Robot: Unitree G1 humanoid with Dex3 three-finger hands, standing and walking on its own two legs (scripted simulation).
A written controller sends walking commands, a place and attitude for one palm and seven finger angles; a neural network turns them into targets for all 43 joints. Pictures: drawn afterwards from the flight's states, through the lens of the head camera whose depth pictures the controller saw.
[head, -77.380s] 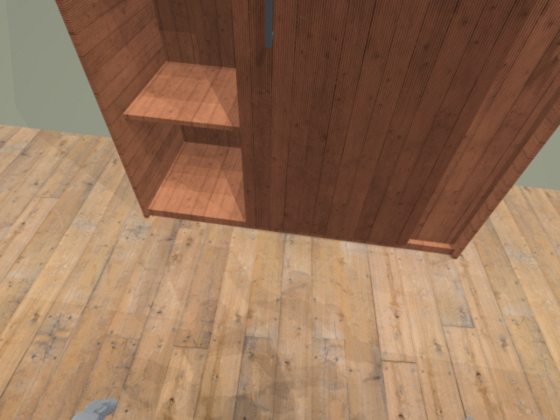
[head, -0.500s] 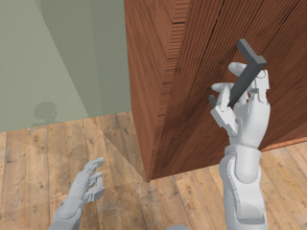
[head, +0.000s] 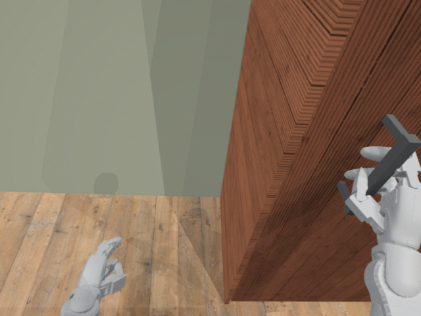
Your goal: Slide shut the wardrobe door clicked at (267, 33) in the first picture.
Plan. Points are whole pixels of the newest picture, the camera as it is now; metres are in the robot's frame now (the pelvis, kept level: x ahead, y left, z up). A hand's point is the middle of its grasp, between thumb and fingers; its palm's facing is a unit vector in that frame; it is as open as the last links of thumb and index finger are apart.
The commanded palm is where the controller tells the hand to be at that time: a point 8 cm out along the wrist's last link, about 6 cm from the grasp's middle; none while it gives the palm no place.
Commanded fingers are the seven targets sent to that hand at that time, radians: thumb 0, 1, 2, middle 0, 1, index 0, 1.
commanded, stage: stop walking and hold the door there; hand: right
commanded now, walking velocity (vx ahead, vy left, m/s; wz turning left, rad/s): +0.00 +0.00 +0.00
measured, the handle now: (369, 170) +0.30 -0.22 +0.19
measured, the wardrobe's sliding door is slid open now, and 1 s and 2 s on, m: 0.00 0.00 0.00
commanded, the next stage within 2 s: loosen the grip on the handle in 0.84 s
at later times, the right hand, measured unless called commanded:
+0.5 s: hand (356, 200) +0.26 -0.19 +0.18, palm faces +0.17 +0.98 -0.08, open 5.9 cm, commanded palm +0.23 -0.21 +0.16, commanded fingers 0.00 -0.90 -0.90 0.45 1.40 0.45 1.40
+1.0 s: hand (357, 195) +0.27 -0.20 +0.17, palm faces +0.14 +0.98 -0.16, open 6.2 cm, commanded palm +0.21 -0.23 +0.17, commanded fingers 0.00 -0.42 -0.67 0.45 1.40 0.45 1.40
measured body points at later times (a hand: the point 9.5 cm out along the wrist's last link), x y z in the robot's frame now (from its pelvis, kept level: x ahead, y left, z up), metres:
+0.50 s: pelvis -0.03 -0.06 +0.01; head -0.07 -0.05 +0.46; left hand +0.12 +0.16 -0.09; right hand +0.24 -0.24 +0.18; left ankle -0.02 +0.12 -0.73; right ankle +0.00 -0.15 -0.73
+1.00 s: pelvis -0.04 -0.06 +0.00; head -0.05 -0.06 +0.45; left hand +0.16 +0.14 -0.07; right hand +0.26 -0.25 +0.18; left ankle -0.02 +0.12 -0.73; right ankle +0.00 -0.15 -0.73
